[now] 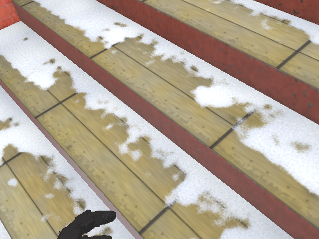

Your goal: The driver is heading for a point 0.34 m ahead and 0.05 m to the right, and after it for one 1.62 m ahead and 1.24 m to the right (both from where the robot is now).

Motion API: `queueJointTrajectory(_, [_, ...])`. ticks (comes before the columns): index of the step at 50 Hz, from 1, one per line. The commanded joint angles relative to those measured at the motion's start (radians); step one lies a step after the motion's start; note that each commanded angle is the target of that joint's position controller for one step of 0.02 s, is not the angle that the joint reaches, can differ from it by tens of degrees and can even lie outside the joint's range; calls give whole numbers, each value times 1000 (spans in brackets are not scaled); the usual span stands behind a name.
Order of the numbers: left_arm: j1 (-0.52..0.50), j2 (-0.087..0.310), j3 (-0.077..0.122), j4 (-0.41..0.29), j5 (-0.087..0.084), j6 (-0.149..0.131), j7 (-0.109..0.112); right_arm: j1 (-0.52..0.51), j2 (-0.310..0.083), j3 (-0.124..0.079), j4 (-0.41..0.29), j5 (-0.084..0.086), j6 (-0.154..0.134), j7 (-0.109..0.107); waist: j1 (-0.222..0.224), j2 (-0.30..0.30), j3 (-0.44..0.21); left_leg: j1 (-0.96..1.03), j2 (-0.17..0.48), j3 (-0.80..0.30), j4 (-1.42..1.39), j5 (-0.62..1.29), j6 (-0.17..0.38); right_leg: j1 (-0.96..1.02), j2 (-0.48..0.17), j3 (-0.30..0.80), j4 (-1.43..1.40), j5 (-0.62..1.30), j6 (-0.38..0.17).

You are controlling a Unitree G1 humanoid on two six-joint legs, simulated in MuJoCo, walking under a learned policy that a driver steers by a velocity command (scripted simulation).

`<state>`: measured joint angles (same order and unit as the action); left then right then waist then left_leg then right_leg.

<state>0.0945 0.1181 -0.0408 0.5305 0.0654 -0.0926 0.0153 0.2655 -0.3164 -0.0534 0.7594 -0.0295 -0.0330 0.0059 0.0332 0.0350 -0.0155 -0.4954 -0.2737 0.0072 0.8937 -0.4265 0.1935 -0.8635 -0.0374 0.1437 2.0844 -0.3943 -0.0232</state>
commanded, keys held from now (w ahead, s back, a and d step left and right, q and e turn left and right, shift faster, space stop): w+q+shift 0.12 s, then w+e+shift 0.88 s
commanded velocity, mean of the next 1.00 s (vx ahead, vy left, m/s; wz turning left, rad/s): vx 1.00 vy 0.00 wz -0.30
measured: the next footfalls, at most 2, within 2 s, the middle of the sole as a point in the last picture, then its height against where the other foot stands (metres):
right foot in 0.24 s outside the picture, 0.15 m higher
left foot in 0.64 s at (170, 172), level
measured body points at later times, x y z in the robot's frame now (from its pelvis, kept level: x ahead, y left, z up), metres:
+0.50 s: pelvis +0.43 -0.08 +0.19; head +0.43 -0.08 +0.64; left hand +0.37 +0.18 +0.06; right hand +0.70 -0.24 +0.16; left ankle +0.51 +0.06 -0.44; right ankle +0.36 -0.16 -0.53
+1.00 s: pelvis +0.83 -0.10 +0.22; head +0.85 -0.09 +0.67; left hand +1.17 -0.05 +0.21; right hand +0.68 -0.30 +0.09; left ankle +0.67 +0.05 -0.49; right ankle +0.90 -0.18 -0.37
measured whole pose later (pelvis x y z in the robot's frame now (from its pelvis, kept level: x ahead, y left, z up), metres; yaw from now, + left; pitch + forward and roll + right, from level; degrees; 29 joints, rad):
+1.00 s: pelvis +0.83 -0.10 +0.22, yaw -22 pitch +4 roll +0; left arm -0.09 0.14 -0.04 0.47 0.02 0.00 0.02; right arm 0.53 -0.18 -0.02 0.97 0.00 -0.13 -0.02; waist -0.02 -0.04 -0.05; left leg 0.08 0.06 0.29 0.37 -0.14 -0.01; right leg -0.94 0.06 -0.15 1.40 -0.43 -0.18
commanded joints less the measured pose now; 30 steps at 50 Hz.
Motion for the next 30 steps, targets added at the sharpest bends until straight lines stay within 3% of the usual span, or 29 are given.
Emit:
queueJointTrajectory(1, [-69, 41, 5, -137, -4, 38, 52, 70, -85, -18, 13, -18, -72, 13, -2, -42, 67, -16, 294, -477, -533, 476, 132, -273, 38, -143, 168, -266, -10])
queueJointTrajectory(2, [-156, 0, -14, -194, 13, 34, 60, 158, -80, -13, 46, -13, -82, 15, -20, -28, 55, 64, 297, -498, -525, 470, 114, -381, 23, -88, 196, -310, -46])
queueJointTrajectory(3, [-190, -15, -22, -208, 17, 27, 59, 174, -93, -20, 74, -11, -79, 12, -2, -33, 65, 128, 288, -445, -535, 429, 81, -461, 5, -77, 106, -284, -62])
queueJointTrajectory(4, [-253, -11, -38, -251, 31, 29, 59, 197, -106, -16, 65, 5, -71, -1, -22, -55, 56, 156, 273, -442, -605, 448, 55, -425, -6, -85, -70, -288, -54])
queueJointTrajectory(5, [-292, 38, -27, -259, 26, 36, 52, 163, -117, -23, 33, 22, -57, -18, -27, -65, 56, 155, 285, -443, -736, 506, 72, -327, -18, -127, -314, -261, -31])
queueJointTrajectory(6, [-282, 54, -13, -249, -2, 43, 39, 155, -81, -19, 23, 22, -45, -19, -26, -76, 60, 68, 286, -415, -775, 595, 70, -154, -20, -203, -469, -178, -17])
queueJointTrajectory(7, [-232, 23, -18, -227, 0, 55, 26, 126, -73, -22, 8, 25, -38, -22, -1, -62, 0, 11, 291, -335, -784, 835, 53, 76, -4, -249, -598, -13, -25])
queueJointTrajectory(8, [-129, -9, -18, -176, 6, 66, 22, 65, -95, -29, -8, 44, -34, -21, 47, -37, -109, -18, 290, -246, -734, 1214, 30, 336, 39, -286, -679, 103, -45])
queueJointTrajectory(9, [-71, 14, -2, -162, -16, 71, 27, 81, -153, -52, -10, 42, -36, -25, 53, 44, -182, 64, 325, -248, -646, 1437, 26, 455, 67, -296, -770, 73, -49])
queueJointTrajectory(10, [8, 52, 16, -126, -23, 73, 33, 108, -181, -64, -10, 35, -44, -20, 80, 91, -251, 215, 358, -252, -508, 1631, 14, 495, 85, -281, -817, -13, -56])
queueJointTrajectory(11, [123, 116, 52, -95, -31, 65, 36, 98, -216, -81, -12, 31, -52, -18, 159, 128, -298, 339, 376, -255, -318, 1810, 5, 538, 109, -269, -927, -125, -67])
queueJointTrajectory(12, [218, 159, 71, -58, -35, 51, 29, 53, -211, -87, -17, 16, -60, -12, 214, 73, -317, 346, 329, -213, -29, 1721, -38, 628, 109, -195, -1121, -213, -105])
queueJointTrajectory(13, [363, 235, 104, 23, -28, 45, 9, -16, -129, -71, -50, -5, -76, 1, 274, -113, -338, 201, 200, -201, 417, 1006, -77, 768, 53, 17, -1207, -220, -172])
queueJointTrajectory(14, [268, 284, 117, 82, -22, 53, 3, 52, 39, -25, -125, 5, -76, 50, 73, -444, -323, -140, 24, -195, 692, 180, -132, 817, -107, 642, -1602, -265, -317])
queueJointTrajectory(15, [112, 220, 114, 46, -50, 47, -4, 139, 40, -13, -125, -45, -77, 65, -31, -280, -191, -262, 120, -193, 815, 160, -120, 727, -144, 825, -1707, -501, -348])
queueJointTrajectory(16, [81, 169, 107, 70, -63, 30, -3, 39, 32, -7, -145, -56, -77, 70, -40, -161, -68, -297, 164, -172, 808, 143, -116, 586, -144, 795, -1712, -493, -338])
queueJointTrajectory(17, [138, 126, 95, 125, -53, 6, -6, -15, 71, 11, -180, -61, -66, 57, -55, -65, 32, -348, 200, -170, 817, 83, -109, 475, -130, 699, -1692, -383, -313])
queueJointTrajectory(18, [183, 84, 90, 174, -34, -15, 3, -85, 95, 28, -210, -65, -53, 48, -59, -14, 55, -375, 231, -169, 778, 45, -112, 432, -101, 587, -1677, -297, -286])
queueJointTrajectory(19, [235, 66, 84, 227, -30, -24, 5, -145, 122, 40, -236, -56, -38, 39, -59, -31, 89, -427, 230, -143, 842, -22, -122, 393, -82, 512, -1679, -251, -266])
queueJointTrajectory(21, [283, 133, 105, 263, -39, -24, 0, -155, 128, 57, -275, -59, -23, 13, -93, -57, 97, -469, 274, -109, 754, -46, -159, 418, -38, 379, -1705, -37, -261])
queueJointTrajectory(22, [269, 165, 111, 251, -41, -17, -5, -157, 83, 57, -291, -43, -24, 15, -98, -37, 79, -406, 297, -49, 591, -42, -172, 411, -13, 297, -1780, 40, -274])
queueJointTrajectory(23, [205, 164, 107, 206, -51, -9, 7, -190, 29, 46, -305, -18, -24, 17, -104, 8, 89, -218, 326, -34, 351, 46, -202, 312, 8, 235, -1840, 158, -259])
queueJointTrajectory(24, [192, 188, 109, 184, -50, -13, 17, -255, 7, 42, -329, 0, -32, 21, -85, -12, 95, -75, 324, -2, 196, 126, -227, 263, 12, 198, -1895, 395, -246])
queueJointTrajectory(26, [201, 264, 131, 174, -66, -18, 24, -299, 72, 65, -356, 15, -37, 29, -63, -66, 56, 157, 274, -2, -78, 288, -218, 313, -12, 201, -1971, 683, -225])
queueJointTrajectory(27, [216, 292, 144, 176, -66, -25, 20, -260, 63, 56, -336, 15, -41, 21, -61, -54, 3, 174, 222, 29, -152, 343, -200, 462, -21, 199, -1920, 912, -211])
queueJointTrajectory(28, [232, 302, 148, 183, -65, -30, 14, -190, 45, 42, -302, 13, -38, 6, -81, -82, -59, 175, 183, 28, -214, 341, -184, 628, -6, 163, -1785, 1187, -192])
queueJointTrajectory(29, [244, 325, 156, 183, -67, -32, 8, -133, 14, 24, -293, 18, -40, -5, -117, -119, -132, 221, 184, 16, -309, 379, -171, 734, -8, 166, -1641, 1342, -170])
queueJointTrajectory(30, [210, 325, 157, 181, -72, -39, -2, -3, -10, 3, -266, 15, -44, -21, -203, -153, -227, 380, 219, 13, -430, 498, -160, 761, 7, 179, -1462, 1383, -156])
Keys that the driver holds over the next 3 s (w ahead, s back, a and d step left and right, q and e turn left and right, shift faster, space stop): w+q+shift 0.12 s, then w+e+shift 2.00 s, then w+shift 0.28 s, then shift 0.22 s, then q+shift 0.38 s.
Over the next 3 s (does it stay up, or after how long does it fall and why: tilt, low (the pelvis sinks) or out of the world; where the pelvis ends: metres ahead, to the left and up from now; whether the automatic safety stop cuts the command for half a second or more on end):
stays up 1.66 -1.35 0.64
